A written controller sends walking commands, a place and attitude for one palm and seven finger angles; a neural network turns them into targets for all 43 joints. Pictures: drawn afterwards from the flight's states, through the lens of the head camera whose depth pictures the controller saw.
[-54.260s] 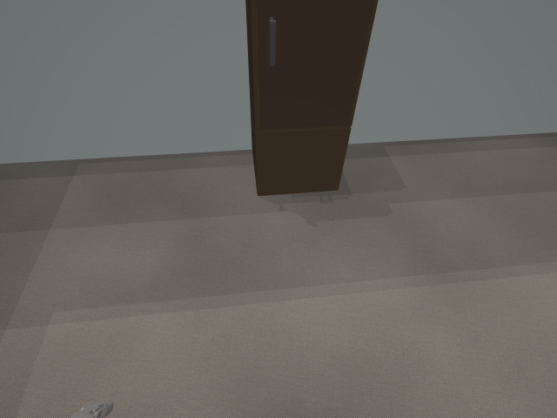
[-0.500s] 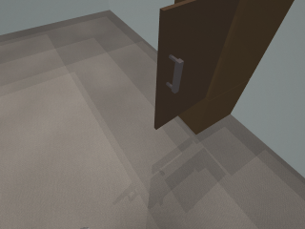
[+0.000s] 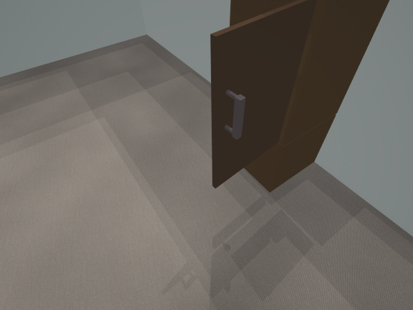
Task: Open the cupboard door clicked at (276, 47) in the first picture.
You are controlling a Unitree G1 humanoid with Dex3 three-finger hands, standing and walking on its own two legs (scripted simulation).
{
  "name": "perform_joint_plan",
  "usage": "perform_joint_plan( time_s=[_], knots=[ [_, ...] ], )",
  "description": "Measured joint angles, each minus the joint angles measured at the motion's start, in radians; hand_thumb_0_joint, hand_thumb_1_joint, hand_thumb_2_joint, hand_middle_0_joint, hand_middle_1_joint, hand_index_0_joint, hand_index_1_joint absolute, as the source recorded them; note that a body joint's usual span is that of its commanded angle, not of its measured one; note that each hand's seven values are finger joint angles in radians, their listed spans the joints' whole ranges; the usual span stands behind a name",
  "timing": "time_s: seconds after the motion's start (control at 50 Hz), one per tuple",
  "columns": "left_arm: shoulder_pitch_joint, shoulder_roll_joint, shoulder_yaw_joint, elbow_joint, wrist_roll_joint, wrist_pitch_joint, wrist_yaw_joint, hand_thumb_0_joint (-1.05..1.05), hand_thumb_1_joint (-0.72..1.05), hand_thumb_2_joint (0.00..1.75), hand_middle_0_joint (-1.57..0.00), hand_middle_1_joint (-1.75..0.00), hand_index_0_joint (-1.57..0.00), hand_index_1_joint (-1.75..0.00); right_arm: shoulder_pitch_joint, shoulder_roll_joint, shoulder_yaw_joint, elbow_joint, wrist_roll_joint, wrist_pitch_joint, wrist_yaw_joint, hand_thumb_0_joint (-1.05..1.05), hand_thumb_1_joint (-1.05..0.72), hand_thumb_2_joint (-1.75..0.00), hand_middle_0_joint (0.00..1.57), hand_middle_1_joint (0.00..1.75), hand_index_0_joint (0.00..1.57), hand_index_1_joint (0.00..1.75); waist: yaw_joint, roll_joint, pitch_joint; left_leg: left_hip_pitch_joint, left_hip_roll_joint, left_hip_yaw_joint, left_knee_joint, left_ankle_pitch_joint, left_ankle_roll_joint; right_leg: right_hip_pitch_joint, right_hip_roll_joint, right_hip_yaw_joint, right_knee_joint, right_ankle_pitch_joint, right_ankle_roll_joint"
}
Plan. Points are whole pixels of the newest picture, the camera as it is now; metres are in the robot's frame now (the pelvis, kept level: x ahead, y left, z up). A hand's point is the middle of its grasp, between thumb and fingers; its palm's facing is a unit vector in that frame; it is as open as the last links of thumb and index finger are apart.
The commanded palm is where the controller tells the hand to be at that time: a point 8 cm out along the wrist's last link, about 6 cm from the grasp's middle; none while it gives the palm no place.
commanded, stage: let the arm hang, fingers relaxed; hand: left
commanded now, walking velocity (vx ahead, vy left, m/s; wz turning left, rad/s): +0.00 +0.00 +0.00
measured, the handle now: (233, 115) +0.62 -0.04 +0.01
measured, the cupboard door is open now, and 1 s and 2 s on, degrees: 95 95 95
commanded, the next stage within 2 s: look to check the result in 0.24 s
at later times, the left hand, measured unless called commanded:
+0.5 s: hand out of the picture -0.01 +0.16 -0.17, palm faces +0.03 -0.98 -0.18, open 7.4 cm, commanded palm none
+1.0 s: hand out of the picture +0.01 +0.17 -0.17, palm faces +0.02 -0.98 -0.20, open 7.3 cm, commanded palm none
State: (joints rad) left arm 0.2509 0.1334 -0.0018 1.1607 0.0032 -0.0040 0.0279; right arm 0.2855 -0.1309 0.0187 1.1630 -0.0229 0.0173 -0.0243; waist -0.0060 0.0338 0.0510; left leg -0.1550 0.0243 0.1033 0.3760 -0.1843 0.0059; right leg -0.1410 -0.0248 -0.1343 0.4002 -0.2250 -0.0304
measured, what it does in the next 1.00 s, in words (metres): stands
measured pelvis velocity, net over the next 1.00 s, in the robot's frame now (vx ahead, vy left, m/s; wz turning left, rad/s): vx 0.01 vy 0.00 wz -0.01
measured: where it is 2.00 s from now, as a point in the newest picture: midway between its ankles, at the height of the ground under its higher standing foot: outside the picture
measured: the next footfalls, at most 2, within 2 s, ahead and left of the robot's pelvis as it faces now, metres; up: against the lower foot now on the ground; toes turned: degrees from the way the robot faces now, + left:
none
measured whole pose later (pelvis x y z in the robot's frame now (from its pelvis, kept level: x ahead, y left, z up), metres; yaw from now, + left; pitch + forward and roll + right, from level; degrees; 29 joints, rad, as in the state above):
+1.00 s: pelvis +0.01 +0.00 +0.00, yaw -1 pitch -2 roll +1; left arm 0.26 0.13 0.00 1.17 0.01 -0.02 0.03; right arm 0.27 -0.13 0.01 1.17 -0.02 0.01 -0.03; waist -0.01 0.02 0.05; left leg -0.14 0.03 0.11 0.36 -0.20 0.00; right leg -0.13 -0.02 -0.13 0.39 -0.24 -0.03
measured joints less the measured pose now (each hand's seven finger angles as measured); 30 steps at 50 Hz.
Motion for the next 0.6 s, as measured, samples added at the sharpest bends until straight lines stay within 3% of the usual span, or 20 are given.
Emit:
perform_joint_plan(
  time_s=[0.6],
  knots=[
    [0.024, -0.019, 0.005, 0.01, 0.003, -0.01, 0.006, 0.0, 0.91, 0.9, -0.2, -0.3, -0.2, -0.3, -0.003, 0.014, -0.011, -0.002, 0.002, -0.011, -0.009, 0.0, -0.91, -0.9, 0.19, 0.3, 0.2, 0.3, 0.001, -0.012, -0.003, 0.007, 0.001, 0.013, -0.001, -0.014, 0.001, 0.001, 0.001, 0.014, 0.001, -0.01, 0.004]
  ],
)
